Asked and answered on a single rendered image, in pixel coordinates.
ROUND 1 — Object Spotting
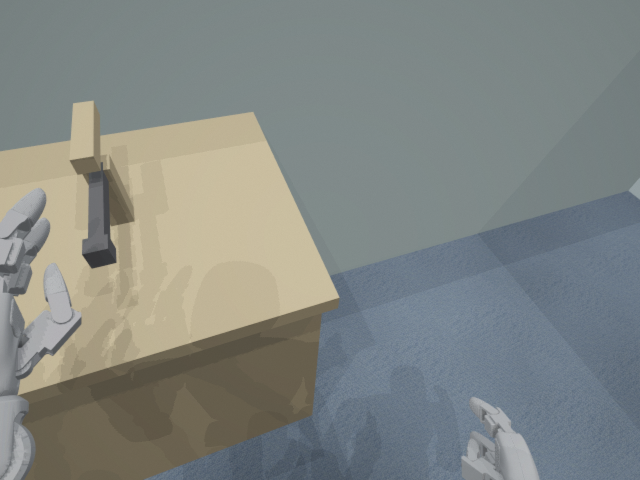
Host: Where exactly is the left robot hand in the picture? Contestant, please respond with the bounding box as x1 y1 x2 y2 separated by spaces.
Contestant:
0 188 82 396

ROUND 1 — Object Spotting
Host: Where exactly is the robot left forearm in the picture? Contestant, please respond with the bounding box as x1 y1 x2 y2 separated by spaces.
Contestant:
0 395 36 480

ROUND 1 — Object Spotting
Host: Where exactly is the right robot hand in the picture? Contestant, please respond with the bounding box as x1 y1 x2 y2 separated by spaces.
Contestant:
461 397 540 480

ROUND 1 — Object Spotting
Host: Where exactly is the tap lever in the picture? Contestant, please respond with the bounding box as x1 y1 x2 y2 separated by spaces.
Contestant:
82 162 117 269

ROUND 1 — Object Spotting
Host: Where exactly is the counter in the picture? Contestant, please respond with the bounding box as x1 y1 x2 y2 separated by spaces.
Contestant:
0 101 340 480

